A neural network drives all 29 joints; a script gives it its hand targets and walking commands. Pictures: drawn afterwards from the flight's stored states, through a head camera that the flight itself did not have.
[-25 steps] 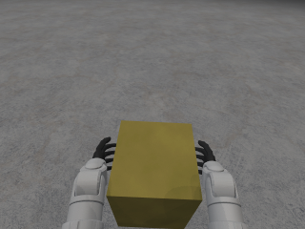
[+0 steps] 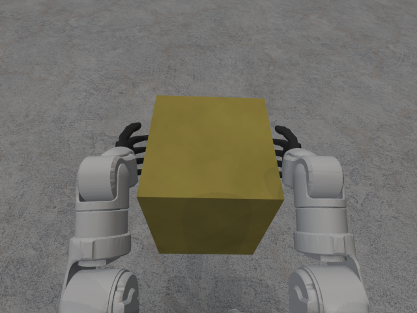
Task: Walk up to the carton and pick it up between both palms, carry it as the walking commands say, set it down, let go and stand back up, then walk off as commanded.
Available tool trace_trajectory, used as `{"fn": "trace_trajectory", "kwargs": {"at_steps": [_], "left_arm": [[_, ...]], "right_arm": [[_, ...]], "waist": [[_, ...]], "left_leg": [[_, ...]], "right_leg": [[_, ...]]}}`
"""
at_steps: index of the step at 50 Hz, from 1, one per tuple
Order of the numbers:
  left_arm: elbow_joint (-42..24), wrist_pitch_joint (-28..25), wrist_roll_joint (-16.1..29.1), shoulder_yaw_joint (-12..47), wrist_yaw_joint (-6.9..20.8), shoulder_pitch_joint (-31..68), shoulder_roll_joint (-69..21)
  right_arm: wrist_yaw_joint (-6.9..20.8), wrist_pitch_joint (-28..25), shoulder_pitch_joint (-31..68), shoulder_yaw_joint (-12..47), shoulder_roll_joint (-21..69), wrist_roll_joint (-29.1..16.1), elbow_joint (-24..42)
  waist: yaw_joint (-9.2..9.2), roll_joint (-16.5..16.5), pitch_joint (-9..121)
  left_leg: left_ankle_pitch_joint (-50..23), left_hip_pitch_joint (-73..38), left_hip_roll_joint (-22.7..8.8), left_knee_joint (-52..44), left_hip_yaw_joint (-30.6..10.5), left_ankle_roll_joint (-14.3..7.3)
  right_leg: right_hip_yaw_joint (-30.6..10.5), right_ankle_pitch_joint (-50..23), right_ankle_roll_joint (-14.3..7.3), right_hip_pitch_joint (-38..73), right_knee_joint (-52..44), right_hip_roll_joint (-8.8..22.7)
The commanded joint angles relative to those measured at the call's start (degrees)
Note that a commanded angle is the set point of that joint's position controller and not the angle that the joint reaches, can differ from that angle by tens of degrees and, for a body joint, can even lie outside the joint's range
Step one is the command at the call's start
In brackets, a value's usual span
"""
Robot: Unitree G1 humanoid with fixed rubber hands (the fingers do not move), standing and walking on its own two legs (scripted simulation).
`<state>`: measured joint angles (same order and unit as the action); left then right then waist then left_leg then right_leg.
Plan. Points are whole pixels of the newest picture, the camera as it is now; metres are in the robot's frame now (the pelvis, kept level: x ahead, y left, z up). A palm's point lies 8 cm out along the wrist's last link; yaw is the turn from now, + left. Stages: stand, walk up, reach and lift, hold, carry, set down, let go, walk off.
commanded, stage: carry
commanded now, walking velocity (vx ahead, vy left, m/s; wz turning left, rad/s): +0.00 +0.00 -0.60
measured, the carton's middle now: (208, 181) +0.37 +0.00 +0.05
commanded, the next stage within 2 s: none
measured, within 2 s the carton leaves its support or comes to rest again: neither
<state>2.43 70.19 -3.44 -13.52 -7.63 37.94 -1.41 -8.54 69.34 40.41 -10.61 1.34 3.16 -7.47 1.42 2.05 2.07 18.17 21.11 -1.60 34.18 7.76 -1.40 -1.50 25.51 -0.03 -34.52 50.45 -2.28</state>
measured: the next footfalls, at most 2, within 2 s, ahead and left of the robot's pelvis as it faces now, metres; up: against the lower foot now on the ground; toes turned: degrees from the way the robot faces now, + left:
right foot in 0.18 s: +0.05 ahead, -0.14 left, +0.00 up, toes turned -14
left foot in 0.46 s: +0.07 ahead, +0.08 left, +0.00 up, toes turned -11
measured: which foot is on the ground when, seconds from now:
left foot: down 0.00-0.20, up 0.22-0.44, down 0.46-0.76, up 0.78-1.00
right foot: up 0.00-0.16, down 0.18-0.48, up 0.50-0.72, down 0.74-1.00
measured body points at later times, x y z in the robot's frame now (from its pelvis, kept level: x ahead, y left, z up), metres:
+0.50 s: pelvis -0.01 +0.00 -0.01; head +0.08 -0.01 +0.43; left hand +0.40 +0.00 +0.08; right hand +0.30 -0.28 +0.09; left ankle +0.03 +0.09 -0.73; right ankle +0.01 -0.12 -0.72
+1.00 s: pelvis -0.04 +0.01 +0.00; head +0.00 -0.02 +0.44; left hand +0.33 -0.12 +0.09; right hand +0.15 -0.35 +0.09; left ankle +0.03 +0.10 -0.72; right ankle -0.07 -0.11 -0.73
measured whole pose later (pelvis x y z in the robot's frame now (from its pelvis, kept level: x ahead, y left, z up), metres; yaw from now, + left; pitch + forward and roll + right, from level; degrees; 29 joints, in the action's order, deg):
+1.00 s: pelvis -0.04 +0.01 +0.00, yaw -37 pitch +5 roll +0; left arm -1.0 68.6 -6.2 -11.8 -7.9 35.9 -5.1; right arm -7.8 69.3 36.3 -11.9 0.6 2.5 -1.0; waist 2.3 1.2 -1.0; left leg 23.7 26.6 -3.2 43.1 6.4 5.5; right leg -1.0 13.4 -1.0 -28.5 36.6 -1.1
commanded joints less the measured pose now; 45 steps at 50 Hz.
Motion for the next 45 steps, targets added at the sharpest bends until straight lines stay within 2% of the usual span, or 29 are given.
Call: {"fn": "trace_trajectory", "kwargs": {"at_steps": [1, 4, 7, 8, 9, 10, 11, 12, 14, 16, 20, 22, 23, 24, 25, 26, 27, 28, 31, 34, 35, 36, 37, 38, 39, 40, 41, 43, 45], "left_arm": [[-2.1, -0.1, 24.9, 38.1, 13.3, 43.2, -59.8], [-0.3, 0.0, 26.4, 38.3, 13.4, 41.7, -62.3], [-0.5, 0.3, 26.9, 38.8, 13.7, 40.3, -63.9], [-0.1, 0.4, 26.8, 39.1, 14.0, 39.0, -64.4], [0.4, 0.4, 26.9, 39.1, 14.3, 38.9, -64.5], [1.7, 0.2, 26.6, 38.6, 14.4, 37.1, -64.4], [3.2, -0.5, 24.9, 37.0, 14.4, 36.4, -63.5], [2.2, -0.4, 24.3, 37.0, 14.2, 33.8, -64.0], [-3.5, -2.3, 24.4, 38.7, 13.7, 38.3, -64.4], [-8.6, -3.0, 24.0, 39.0, 12.5, 40.8, -62.8], [-11.0, -2.7, 21.2, 39.3, 11.2, 35.6, -59.7], [-10.7, -2.4, 20.5, 40.0, 11.1, 34.7, -59.2], [-10.0, -2.2, 20.3, 40.0, 11.1, 34.2, -59.1], [-9.9, -2.1, 20.1, 39.7, 11.3, 32.7, -58.8], [-11.9, -1.6, 20.6, 41.1, 11.6, 35.7, -58.9], [-10.4, -1.2, 20.8, 41.6, 11.7, 36.0, -59.8], [-9.1, -1.3, 21.9, 41.9, 12.2, 37.2, -60.2], [-8.5, -1.4, 23.2, 43.1, 12.7, 37.8, -61.2], [-6.6, -1.6, 25.6, 43.9, 13.3, 38.7, -62.5], [-4.1, -1.0, 25.7, 43.4, 13.8, 36.6, -63.1], [-2.8, -0.7, 25.4, 43.3, 14.1, 34.9, -63.6], [-1.8, -0.6, 25.3, 43.1, 14.5, 34.2, -63.7], [-0.8, -0.5, 25.2, 42.6, 14.8, 32.9, -63.7], [1.1, -1.1, 24.5, 41.6, 15.1, 33.5, -63.6], [1.4, -1.1, 24.2, 40.5, 15.1, 33.3, -63.4], [1.0, -1.3, 23.6, 40.5, 15.0, 32.0, -64.0], [-0.8, -1.9, 23.4, 40.4, 14.9, 33.0, -64.0], [-4.8, -2.7, 23.4, 40.1, 14.1, 38.0, -62.5], [-6.7, -2.8, 22.1, 39.2, 13.3, 36.2, -61.4]], "right_arm": [[13.2, -1.1, 40.7, 34.1, 60.3, -23.4, 8.9], [12.7, -0.9, 40.0, 32.8, 60.3, -21.5, 10.9], [12.4, -0.7, 37.3, 32.8, 60.0, -20.3, 12.0], [12.4, -0.6, 35.9, 32.8, 59.7, -19.8, 12.0], [12.3, -0.6, 36.1, 33.3, 59.1, -19.7, 12.2], [12.4, -0.5, 36.6, 33.9, 58.4, -20.1, 12.4], [12.8, -0.4, 38.5, 36.0, 61.2, -21.7, 12.9], [13.0, -0.5, 34.7, 35.4, 62.4, -21.6, 11.9], [13.6, -1.7, 42.7, 39.2, 63.2, -25.0, 17.6], [13.8, -2.3, 44.7, 40.5, 63.3, -27.5, 19.1], [14.1, -2.1, 39.6, 40.4, 62.6, -27.8, 17.4], [14.5, -1.9, 37.8, 40.3, 62.3, -27.3, 15.9], [14.8, -1.8, 37.3, 40.2, 62.1, -27.0, 15.1], [14.9, -1.9, 35.7, 39.5, 61.3, -26.3, 14.3], [14.9, -2.5, 35.6, 39.0, 60.8, -25.8, 13.8], [15.1, -2.2, 35.7, 38.8, 60.5, -25.5, 14.2], [14.9, -2.2, 36.3, 38.6, 60.1, -24.6, 14.5], [14.7, -2.5, 37.1, 38.6, 59.9, -23.9, 15.3], [14.1, -2.5, 38.3, 37.4, 58.7, -22.2, 16.0], [13.9, -1.9, 34.4, 36.1, 58.3, -20.4, 13.5], [14.0, -1.7, 32.5, 35.8, 58.2, -19.7, 12.4], [13.9, -1.6, 31.8, 35.8, 58.1, -19.3, 11.8], [13.9, -1.5, 31.4, 35.9, 58.0, -19.3, 11.5], [14.1, -1.4, 34.2, 37.6, 59.5, -20.5, 12.1], [14.2, -1.2, 33.5, 37.3, 60.8, -20.9, 10.7], [14.6, -1.4, 33.5, 37.7, 61.2, -21.6, 11.4], [14.8, -1.7, 35.9, 38.9, 62.1, -22.9, 13.1], [15.0, -2.1, 41.1, 40.3, 63.0, -25.6, 14.5], [15.0, -2.1, 40.3, 40.4, 63.4, -26.7, 15.0]], "waist": [[-0.57, -9.6, 23.4], [-0.58, -13.9, 23.2], [-0.56, -15.0, 24.3], [-1.00, -13.3, 24.4], [-1.34, -10.6, 26.0], [-1.98, -2.1, 28.5], [-2.07, 17.5, 30.4], [-2.28, 12.6, 31.8], [-2.43, 6.7, 31.9], [-2.51, 6.1, 32.0], [-2.83, 6.1, 33.3], [-1.81, 5.3, 33.1], [-1.08, 3.6, 32.8], [-0.79, -6.6, 34.1], [-0.40, -21.3, 32.4], [-0.72, -18.2, 32.1], [-0.58, -12.5, 30.3], [-0.35, -10.0, 28.0], [-0.38, -12.8, 26.4], [-0.39, -14.9, 25.9], [-0.92, -13.9, 25.5], [-1.26, -11.2, 25.4], [-1.91, -7.0, 26.6], [-2.33, 10.2, 28.2], [-2.44, 14.2, 28.3], [-2.64, 10.7, 28.6], [-2.61, 7.7, 28.5], [-2.44, 8.3, 27.7], [-2.58, 8.0, 28.4]], "left_leg": [[-45.4, -23.8, -21.4, -4.9, -12.9, -8.4], [-43.0, -21.4, -17.0, -1.4, -3.6, -4.9], [-42.2, -22.2, -16.9, 3.8, 0.9, -2.8], [-40.3, -19.3, -16.5, 7.3, 2.8, -0.6], [-34.3, -12.5, -15.8, 12.1, 2.6, 2.1], [-13.4, 0.4, -13.6, 19.5, 1.3, 5.8], [18.2, 15.2, -4.6, 25.1, 1.1, 8.1], [21.1, 18.1, -4.4, 28.6, -2.9, 8.1], [16.4, 18.8, -4.6, 27.2, -4.6, 7.7], [10.8, 15.5, -3.7, 22.7, -4.4, 7.3], [6.7, 7.2, -0.9, 10.6, -3.4, 6.3], [-1.1, -1.3, -0.4, -1.2, -1.6, 5.6], [-9.8, -9.7, -4.0, -8.2, -3.3, 4.3], [-30.0, -22.3, -15.1, -6.3, -13.1, 0.0], [-49.9, -27.0, -26.5, -5.5, -22.5, -7.7], [-55.2, -28.7, -27.5, -4.7, -21.2, -10.6], [-54.1, -28.6, -25.7, -3.5, -17.8, -10.3], [-50.8, -27.5, -24.2, -3.2, -14.6, -8.8], [-44.7, -23.3, -19.7, -1.4, -4.5, -5.0], [-42.1, -22.3, -19.5, 1.2, -0.5, -3.1], [-40.7, -20.3, -19.3, 3.3, 1.4, -1.4], [-37.2, -16.3, -18.1, 6.8, 2.9, 1.3], [-24.9, -8.1, -16.7, 11.4, 2.0, 4.4], [-2.1, 5.7, -9.8, 18.5, 3.0, 8.3], [19.7, 14.5, -6.0, 23.0, 0.9, 9.1], [19.4, 16.6, -5.6, 25.8, -1.4, 9.2], [17.1, 17.2, -5.6, 26.4, -2.5, 9.0], [11.9, 15.9, -4.5, 24.5, -2.9, 8.4], [9.2, 12.5, -3.0, 20.4, -2.6, 7.9]], "right_leg": [[3.0, 4.3, 0.4, -6.7, 8.9, 4.4], [7.1, -0.5, 1.4, 0.3, -0.8, 1.8], [11.6, -7.0, 1.5, 7.5, -14.7, -0.7], [11.0, -13.3, 1.0, 13.1, -22.0, 0.3], [5.3, -18.3, 0.0, 21.2, -24.5, 4.2], [-7.5, -48.3, -3.6, 32.0, -20.6, 13.9], [-22.0, -80.1, -10.7, 42.3, -17.1, 22.6], [-19.1, -83.4, -11.5, 46.4, -16.2, 21.2], [-15.1, -72.7, -10.5, 44.6, -16.7, 19.0], [-11.7, -64.4, -10.2, 40.5, -17.2, 16.5], [-11.4, -58.7, -9.9, 37.2, -16.7, 15.5], [-9.5, -54.1, -8.0, 32.3, -14.1, 13.0], [-7.4, -45.1, -5.6, 25.5, -10.8, 11.0], [-3.7, -24.9, -2.2, 12.0, -3.8, 6.6], [3.5, 5.5, 0.2, -0.7, 3.8, 0.6], [3.1, 12.3, 0.2, -2.4, 9.8, 2.6], [2.3, 10.5, 0.3, -2.8, 9.5, 4.0], [3.3, 7.9, 0.8, -3.3, 7.4, 4.4], [7.1, 1.2, 2.7, 3.4, -1.0, 2.4], [10.5, -2.6, 3.0, 9.2, -11.6, 0.7], [10.7, -9.0, 2.7, 13.2, -18.6, 1.5], [7.7, -14.1, 2.2, 18.6, -24.6, 4.2], [-0.1, -26.7, 0.3, 26.1, -24.6, 10.3], [-15.4, -65.9, -6.3, 34.1, -17.6, 20.9], [-17.0, -81.0, -9.8, 40.4, -16.7, 21.5], [-14.9, -81.5, -10.0, 42.6, -16.0, 20.6], [-13.5, -76.1, -9.8, 42.0, -16.3, 19.7], [-10.4, -65.2, -9.0, 37.8, -17.8, 16.9], [-9.1, -58.8, -9.1, 35.6, -18.2, 15.9]]}}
